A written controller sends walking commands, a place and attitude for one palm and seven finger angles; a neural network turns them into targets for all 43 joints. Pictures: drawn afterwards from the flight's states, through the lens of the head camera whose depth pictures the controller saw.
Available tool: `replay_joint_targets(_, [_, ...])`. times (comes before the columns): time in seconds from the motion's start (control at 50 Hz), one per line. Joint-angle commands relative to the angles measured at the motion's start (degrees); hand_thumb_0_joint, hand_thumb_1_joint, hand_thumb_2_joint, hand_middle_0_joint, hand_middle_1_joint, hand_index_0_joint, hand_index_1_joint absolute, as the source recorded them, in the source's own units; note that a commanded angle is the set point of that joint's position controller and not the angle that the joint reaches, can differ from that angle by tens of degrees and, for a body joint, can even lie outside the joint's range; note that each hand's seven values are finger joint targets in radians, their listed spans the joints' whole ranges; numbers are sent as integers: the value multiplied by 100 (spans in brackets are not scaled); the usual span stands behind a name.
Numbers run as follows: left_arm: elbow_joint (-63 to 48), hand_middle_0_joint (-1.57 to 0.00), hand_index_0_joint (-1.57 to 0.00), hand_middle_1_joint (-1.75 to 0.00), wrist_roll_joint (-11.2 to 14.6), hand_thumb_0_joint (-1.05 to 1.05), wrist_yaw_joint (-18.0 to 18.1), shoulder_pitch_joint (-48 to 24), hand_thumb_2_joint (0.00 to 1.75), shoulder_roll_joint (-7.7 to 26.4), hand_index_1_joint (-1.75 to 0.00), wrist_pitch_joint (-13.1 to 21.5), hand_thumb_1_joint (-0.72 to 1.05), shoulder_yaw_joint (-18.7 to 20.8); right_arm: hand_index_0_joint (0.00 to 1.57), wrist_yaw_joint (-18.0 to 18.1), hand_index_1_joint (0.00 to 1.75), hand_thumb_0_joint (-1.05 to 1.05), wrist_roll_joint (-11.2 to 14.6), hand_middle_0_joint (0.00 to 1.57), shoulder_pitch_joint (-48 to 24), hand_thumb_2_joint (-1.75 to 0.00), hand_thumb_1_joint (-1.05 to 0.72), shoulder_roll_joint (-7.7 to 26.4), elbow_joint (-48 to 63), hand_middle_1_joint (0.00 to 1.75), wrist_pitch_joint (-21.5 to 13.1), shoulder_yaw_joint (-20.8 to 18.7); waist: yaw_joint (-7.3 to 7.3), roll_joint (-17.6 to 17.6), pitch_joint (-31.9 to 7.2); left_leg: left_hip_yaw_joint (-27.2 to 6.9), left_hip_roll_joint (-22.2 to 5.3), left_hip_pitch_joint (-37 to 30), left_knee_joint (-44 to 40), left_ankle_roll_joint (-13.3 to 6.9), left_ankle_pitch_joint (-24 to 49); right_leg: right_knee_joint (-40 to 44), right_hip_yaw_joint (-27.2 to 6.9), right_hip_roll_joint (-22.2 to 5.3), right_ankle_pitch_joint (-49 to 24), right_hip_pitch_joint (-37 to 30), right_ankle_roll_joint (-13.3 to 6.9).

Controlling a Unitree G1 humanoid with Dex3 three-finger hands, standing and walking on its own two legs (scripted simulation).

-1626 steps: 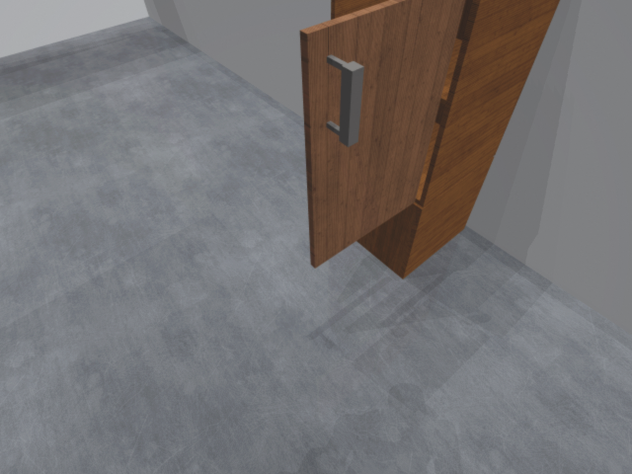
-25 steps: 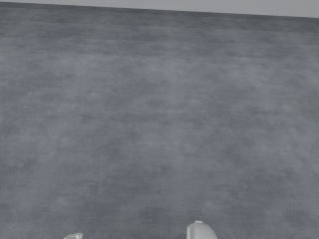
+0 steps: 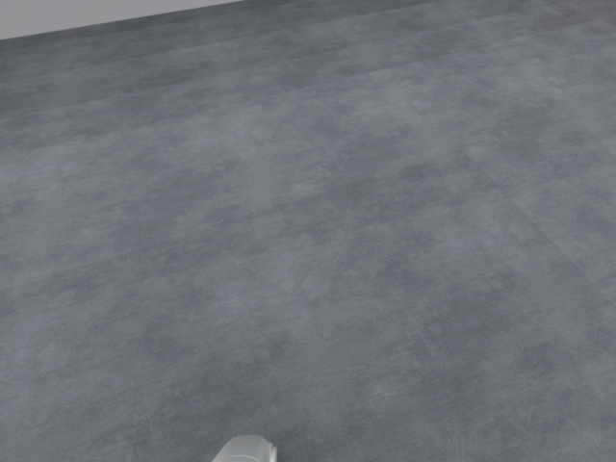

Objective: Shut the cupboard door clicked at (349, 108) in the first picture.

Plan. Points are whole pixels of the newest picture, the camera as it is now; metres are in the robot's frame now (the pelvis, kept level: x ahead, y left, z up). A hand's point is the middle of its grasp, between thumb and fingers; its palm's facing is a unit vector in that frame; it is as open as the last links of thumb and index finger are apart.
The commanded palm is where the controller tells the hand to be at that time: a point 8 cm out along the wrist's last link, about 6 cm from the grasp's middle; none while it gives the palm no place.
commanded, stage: turn to face it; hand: left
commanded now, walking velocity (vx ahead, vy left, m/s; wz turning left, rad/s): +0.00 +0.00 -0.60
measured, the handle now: out of the picture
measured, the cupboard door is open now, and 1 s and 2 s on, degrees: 60 60 60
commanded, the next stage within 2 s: none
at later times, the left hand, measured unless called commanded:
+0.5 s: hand (156, 408) +0.20 +0.25 -0.16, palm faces -0.24 -0.95 -0.22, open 7.4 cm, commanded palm none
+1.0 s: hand (211, 382) +0.25 +0.18 -0.18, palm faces -0.53 -0.83 -0.19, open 7.4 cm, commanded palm none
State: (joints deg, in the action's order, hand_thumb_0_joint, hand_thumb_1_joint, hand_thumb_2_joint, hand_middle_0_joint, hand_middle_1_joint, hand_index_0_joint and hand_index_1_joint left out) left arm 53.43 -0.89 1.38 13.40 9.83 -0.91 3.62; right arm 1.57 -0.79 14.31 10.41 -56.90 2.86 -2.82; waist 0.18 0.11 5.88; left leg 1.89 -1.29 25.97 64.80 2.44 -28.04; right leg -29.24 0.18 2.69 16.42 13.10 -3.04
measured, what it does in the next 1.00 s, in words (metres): steps on the spot, turning right: left foot, then right foot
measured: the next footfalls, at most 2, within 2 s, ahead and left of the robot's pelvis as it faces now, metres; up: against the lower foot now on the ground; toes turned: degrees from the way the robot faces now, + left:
left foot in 0.24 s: +0.14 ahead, +0.17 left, +0.00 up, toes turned -7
right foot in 0.64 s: +0.03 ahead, -0.08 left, +0.00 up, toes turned -28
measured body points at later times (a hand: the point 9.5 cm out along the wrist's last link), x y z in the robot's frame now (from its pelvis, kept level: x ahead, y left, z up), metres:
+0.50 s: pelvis +0.05 +0.06 +0.01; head +0.09 +0.07 +0.45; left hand +0.21 +0.30 -0.14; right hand +0.06 -0.20 -0.12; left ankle +0.10 +0.17 -0.74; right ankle -0.01 -0.07 -0.67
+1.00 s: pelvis +0.08 +0.05 -0.01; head +0.12 +0.04 +0.44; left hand +0.28 +0.22 -0.16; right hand +0.00 -0.21 -0.14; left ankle +0.15 +0.14 -0.74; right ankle -0.01 -0.06 -0.73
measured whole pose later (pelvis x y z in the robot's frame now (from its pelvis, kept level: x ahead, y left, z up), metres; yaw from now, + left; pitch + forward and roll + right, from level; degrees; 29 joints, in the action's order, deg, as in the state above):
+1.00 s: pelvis +0.08 +0.05 -0.01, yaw -35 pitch +2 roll +0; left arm 51.8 -0.6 -0.7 11.8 12.9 -3.5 3.8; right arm 1.0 -1.0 11.6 12.4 -50.6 0.8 -2.4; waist 0.2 -2.1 3.7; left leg 3.2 -1.9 18.8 33.8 0.8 -15.9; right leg -38.1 -6.1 1.6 22.2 19.2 1.2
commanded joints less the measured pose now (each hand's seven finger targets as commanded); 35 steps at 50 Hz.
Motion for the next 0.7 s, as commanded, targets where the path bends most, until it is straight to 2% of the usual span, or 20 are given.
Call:
replay_joint_targets(0.0, [-334, -20, -20, -30, -43, 0, 34, 143, 90, 1088, -30, 100, 90, 264, 20, -33, 30, 0, 3, 20, -65, -90, -90, 328, 597, 30, -135, -77, 30, -501, -727, -132, -142, 373, -605, 195, 519, 855, -1330, -1409, -3468, -601, -807])
replay_joint_targets(0.1, [-375, -20, -20, -30, -83, 0, -55, 133, 90, 1259, -30, 39, 90, 346, 20, -21, 30, 0, 41, 20, -433, -90, -90, 455, 838, 30, -213, -101, -77, -1029, -637, -7, 16, -49, -1882, 214, 545, 573, -1619, -1254, -3316, -413, -718])
replay_joint_targets(0.14, [-435, -20, -20, -30, -72, 0, -68, 44, 90, 1309, -30, 8, 90, 366, 20, 3, 30, 0, 56, 20, -368, -90, -90, 535, 868, 30, -256, -119, -22, -1045, -679, 16, 135, -567, -2522, 195, 826, 326, -1748, -1169, -3233, -186, -578])
replay_joint_targets(0.18, [-515, -20, -20, -30, -20, 0, -66, -148, 90, 1231, -30, -38, 90, 353, 20, 35, 30, 0, 48, 20, 74, -90, -90, 722, 758, 30, -323, -153, 217, -879, -844, -27, 17, -1692, -3772, 171, 1780, -173, -1603, -880, -2468, 370, -211])
replay_joint_targets(0.2, [-603, -20, -20, -30, 29, 0, -64, -45, 90, 952, -30, -65, 90, 292, 20, 58, 30, 0, -3, 20, 316, -90, -90, 1130, 738, 30, -397, -216, 258, 169, -1045, -903, -879, -2417, -4279, -103, 2550, -770, -1223, -336, -1072, 1025, 93])
replay_joint_targets(0.22, [-668, -20, -20, -30, 86, 0, -96, 141, 90, 687, -30, -84, 90, 235, 20, 71, 30, 0, -76, 20, 518, -90, -90, 1647, 784, 30, -409, -312, 248, 1714, -1231, -2287, -2369, -2755, -4451, -827, 3898, -2190, -348, 191, 1960, 1685, 426])
replay_joint_targets(0.24, [-706, -20, -20, -30, 44, 0, -77, 28, 90, 873, -30, -105, 90, 246, 20, 90, 30, 0, -118, 20, 552, -90, -90, 1619, 842, 30, -353, -282, 303, 1075, -1154, -2448, -2735, -2254, -4462, -1295, 3940, -3255, -415, -73, 2303, 1499, 420])
replay_joint_targets(0.26, [-783, -20, -20, -30, 3, 0, -103, 21, 90, 859, -30, -106, 90, 237, 20, 76, 30, 0, -137, 20, 232, -90, -90, 1515, 984, 30, -355, -230, 155, 723, -885, -2194, -2648, -1837, -4570, -1364, 3403, -3644, -386, -284, 2071, 1577, 455])
replay_joint_targets(0.3, [-722, -20, -20, -30, -31, 0, -207, -180, 90, 951, -30, -156, 90, 308, 20, 87, 30, 0, -146, 20, -205, -90, -90, 1337, 1118, 30, -351, -176, 51, 1101, -584, -1582, -2228, -1518, -4659, -1232, 3322, -3907, -283, -432, 1627, 1708, 550])
replay_joint_targets(0.34, [-728, -20, -20, -30, -29, 0, -302, -154, 90, 873, -30, -239, 90, 280, 20, 92, 30, 0, -136, 20, -389, -90, -90, 1248, 1155, 30, -313, -132, -46, 1145, -545, -812, -1873, -1437, -4662, -1039, 3033, -3573, -55, -495, 1287, 1520, 607])
replay_joint_targets(0.36, [-733, -20, -20, -30, -34, 0, -337, -113, 90, 840, -30, -259, 90, 264, 20, 98, 30, 0, -121, 20, -385, -90, -90, 1261, 1161, 30, -312, -131, -43, 1176, -609, -609, -1790, -1492, -4625, -991, 2947, -3389, 88, -487, 1216, 1431, 624])
replay_joint_targets(0.46, [-870, -20, -20, -30, -38, 0, -382, -428, 90, 750, -30, -246, 90, 199, 20, 49, 30, 0, -111, 20, -39, -90, -90, 1366, 1017, 30, -279, -224, 144, 1135, -733, -154, -1895, -1756, -4487, -980, 2879, -2097, 412, -413, 1024, 1092, 611])
replay_joint_targets(0.5, [-890, -20, -20, -30, -29, 0, -379, -464, 90, 727, -30, -213, 90, 174, 20, 19, 30, 0, -114, 20, -19, -90, -90, 1449, 977, 30, -265, -260, 155, 1180, -824, -83, -1962, -1797, -4323, -976, 3031, -1600, 496, -352, 991, 852, 561])
replay_joint_targets(0.56, [-785, -20, -20, -30, -35, 0, -356, -122, 90, 850, -30, -142, 90, 183, 20, -31, 30, 0, -67, 20, -108, -90, -90, 1489, 970, 30, -224, -300, -51, 1062, -915, 313, -1806, -1496, -3638, -640, 2913, -269, 674, -235, -54, -16, 450])
replay_joint_targets(0.58, [-686, -20, -20, -30, -43, 0, -334, 159, 90, 1011, -30, -109, 90, 232, 20, -49, 30, 0, -37, 20, -180, -90, -90, 1405, 991, 30, -213, -302, -211, 675, -1020, 513, -1603, -1153, -3138, -407, 2507, 307, 493, -347, -558, -590, 352])
replay_joint_targets(0.6, [-620, -20, -20, -30, -93, 0, -280, 393, 90, 1477, -30, -38, 90, 314, 20, -76, 30, 0, 14, 20, -211, -90, -90, 1095, 1093, 30, -198, -248, -350, -515, -1044, 861, -1081, -358, -2146, -50, 1300, 1006, -730, -1308, -1109, -1149, 22])
replay_joint_targets(0.62, [-552, -20, -20, -30, -94, 0, -202, 572, 90, 1970, -30, 5, 90, 400, 20, -103, 30, 0, -1, 20, -599, -90, -90, 782, 1376, 30, -189, -142, -520, -1852, -705, 794, -311, 926, -896, 169, -915, 1188, -2435, -2414, -2659, -1178, -665])
replay_joint_targets(0.64, [-542, -20, -20, -30, -48, 0, -138, 688, 90, 2039, -30, -17, 90, 393, 20, -55, 30, 0, 3, 20, -652, -90, -90, 978, 1379, 30, -118, -137, -556, -1372, -750, 37, -390, 1000, -108, 112, -829, 1225, -2479, -2638, -2403, -877, -1052])
replay_joint_targets(0.66, [-583, -20, -20, -30, -36, 0, -82, 395, 90, 1790, -30, -31, 90, 394, 20, -63, 30, 0, 1, 20, -678, -90, -90, 922, 1306, 30, -99, -170, -398, -1085, -532, -152, -499, 1167, 133, 101, -388, 1268, -2228, -2349, -1871, -717, -1022])
replay_joint_targets(0.68, [-635, -20, -20, -30, -61, 0, -53, 27, 90, 1675, -30, -29, 90, 380, 20, -48, 30, 0, 0, 20, -574, -90, -90, 921, 1216, 30, -110, -173, -249, -1544, -544, -201, -527, 1281, 180, 133, -165, 1231, -2231, -2117, -1592, -713, -978])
